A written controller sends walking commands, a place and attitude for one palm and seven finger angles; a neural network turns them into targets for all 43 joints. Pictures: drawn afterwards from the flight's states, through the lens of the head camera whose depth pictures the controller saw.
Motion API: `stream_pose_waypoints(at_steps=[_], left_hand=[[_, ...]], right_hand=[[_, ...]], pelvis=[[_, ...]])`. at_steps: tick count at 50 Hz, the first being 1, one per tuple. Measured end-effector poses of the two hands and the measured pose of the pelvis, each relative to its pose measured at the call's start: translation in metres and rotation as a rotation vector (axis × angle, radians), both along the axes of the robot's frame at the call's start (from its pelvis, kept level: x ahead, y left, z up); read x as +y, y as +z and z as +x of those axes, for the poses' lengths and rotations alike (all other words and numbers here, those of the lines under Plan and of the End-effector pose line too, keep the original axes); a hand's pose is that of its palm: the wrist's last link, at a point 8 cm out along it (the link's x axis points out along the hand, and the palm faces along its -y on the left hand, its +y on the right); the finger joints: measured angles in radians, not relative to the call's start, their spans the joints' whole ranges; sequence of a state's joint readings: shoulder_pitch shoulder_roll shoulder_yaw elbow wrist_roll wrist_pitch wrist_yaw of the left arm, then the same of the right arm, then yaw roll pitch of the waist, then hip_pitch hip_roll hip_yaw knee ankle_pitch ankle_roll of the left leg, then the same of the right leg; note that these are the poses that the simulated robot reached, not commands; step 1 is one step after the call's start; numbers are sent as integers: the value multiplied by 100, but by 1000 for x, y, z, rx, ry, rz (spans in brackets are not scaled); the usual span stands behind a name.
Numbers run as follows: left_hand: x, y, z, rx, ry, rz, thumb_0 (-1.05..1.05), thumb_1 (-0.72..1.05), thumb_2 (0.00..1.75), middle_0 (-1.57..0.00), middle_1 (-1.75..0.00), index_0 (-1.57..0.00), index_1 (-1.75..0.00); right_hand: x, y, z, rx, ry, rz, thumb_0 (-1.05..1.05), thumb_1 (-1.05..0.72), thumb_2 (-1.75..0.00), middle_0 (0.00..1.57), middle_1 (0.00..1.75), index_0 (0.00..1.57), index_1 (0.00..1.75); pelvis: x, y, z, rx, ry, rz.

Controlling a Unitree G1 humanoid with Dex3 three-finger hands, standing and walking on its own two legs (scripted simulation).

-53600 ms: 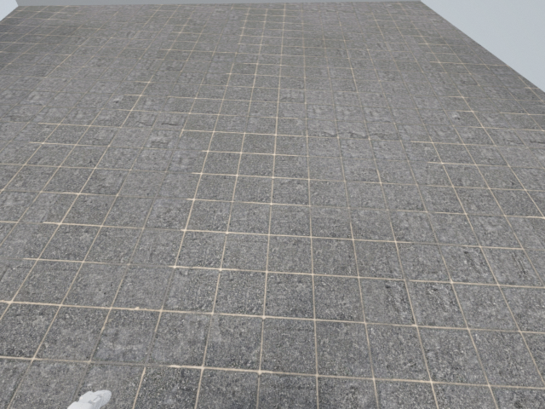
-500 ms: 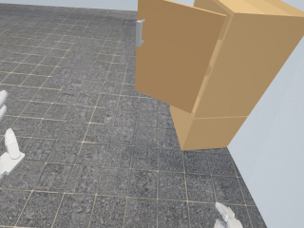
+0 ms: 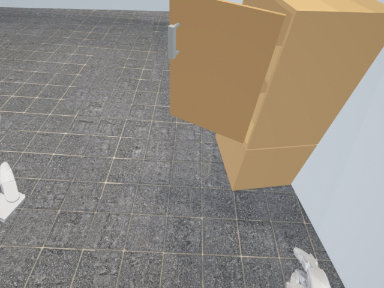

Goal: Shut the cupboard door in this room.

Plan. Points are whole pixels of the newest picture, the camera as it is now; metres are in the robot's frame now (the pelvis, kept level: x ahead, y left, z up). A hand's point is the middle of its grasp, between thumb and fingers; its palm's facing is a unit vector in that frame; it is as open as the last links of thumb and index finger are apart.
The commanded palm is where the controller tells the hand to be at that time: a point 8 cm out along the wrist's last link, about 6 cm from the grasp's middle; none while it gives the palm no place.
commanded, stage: stop stepping back and stand still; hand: left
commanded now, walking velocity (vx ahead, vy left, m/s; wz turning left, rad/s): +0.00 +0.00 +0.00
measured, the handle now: (174, 40) +0.99 +0.14 +0.07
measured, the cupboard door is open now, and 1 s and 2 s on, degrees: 54 54 54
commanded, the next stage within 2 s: let the arm hang, fingers relaxed in 0.56 s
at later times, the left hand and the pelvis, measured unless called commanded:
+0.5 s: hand (7, 185) +0.21 +0.30 +0.17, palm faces +0.46 -0.77 -0.43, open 7.4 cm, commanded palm +0.15 +0.32 +0.18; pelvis +0.01 +0.02 +0.01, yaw -1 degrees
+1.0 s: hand out of the picture +0.05 +0.18 -0.16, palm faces -0.02 -0.98 -0.18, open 7.2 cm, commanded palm none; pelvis -0.01 +0.01 +0.00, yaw +1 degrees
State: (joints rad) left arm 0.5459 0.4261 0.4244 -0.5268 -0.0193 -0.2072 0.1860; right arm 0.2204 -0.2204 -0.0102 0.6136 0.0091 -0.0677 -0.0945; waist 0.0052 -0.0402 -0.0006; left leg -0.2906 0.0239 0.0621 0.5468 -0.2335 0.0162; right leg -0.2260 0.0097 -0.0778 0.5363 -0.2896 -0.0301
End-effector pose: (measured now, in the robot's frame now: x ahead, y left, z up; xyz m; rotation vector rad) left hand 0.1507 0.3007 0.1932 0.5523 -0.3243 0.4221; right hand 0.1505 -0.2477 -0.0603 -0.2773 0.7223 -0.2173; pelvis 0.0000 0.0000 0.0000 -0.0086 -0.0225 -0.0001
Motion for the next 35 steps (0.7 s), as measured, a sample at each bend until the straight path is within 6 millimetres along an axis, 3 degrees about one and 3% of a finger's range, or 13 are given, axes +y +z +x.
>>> stream_pose_waypoints(at_steps=[3,7,14,26,33,35], left_hand=[[12,5,4,11,21,26,2,88,90,-21,-30,-21,-30],[24,-5,9,66,55,-12,1,89,90,-21,-30,-21,-30],[21,-28,13,141,44,-110,2,89,90,-20,-30,-21,-30],[30,-4,19,66,28,-38,2,89,90,-21,-30,-21,-30],[25,-20,18,131,38,-79,2,89,90,-20,-30,-21,-30],[25,-46,24,230,14,-91,1,89,90,-20,-30,-20,-30]], right_hand=[[17,3,9,-41,15,36,1,-91,-90,20,30,20,30],[37,-1,14,-46,42,86,1,-91,-90,20,30,20,30],[55,-9,9,8,62,101,1,-91,-90,20,30,20,30],[45,-4,7,0,26,72,1,-91,-90,20,30,20,30],[37,-5,4,4,11,67,1,-91,-90,20,30,20,30],[33,-13,5,19,64,80,1,-91,-90,20,30,20,30]], pelvis=[[5,2,2,15,-6,-6],[12,4,3,29,-13,-11],[20,6,7,36,-10,-11],[24,7,12,39,-10,-13],[22,7,11,42,-8,-11],[23,5,8,45,4,-13]])
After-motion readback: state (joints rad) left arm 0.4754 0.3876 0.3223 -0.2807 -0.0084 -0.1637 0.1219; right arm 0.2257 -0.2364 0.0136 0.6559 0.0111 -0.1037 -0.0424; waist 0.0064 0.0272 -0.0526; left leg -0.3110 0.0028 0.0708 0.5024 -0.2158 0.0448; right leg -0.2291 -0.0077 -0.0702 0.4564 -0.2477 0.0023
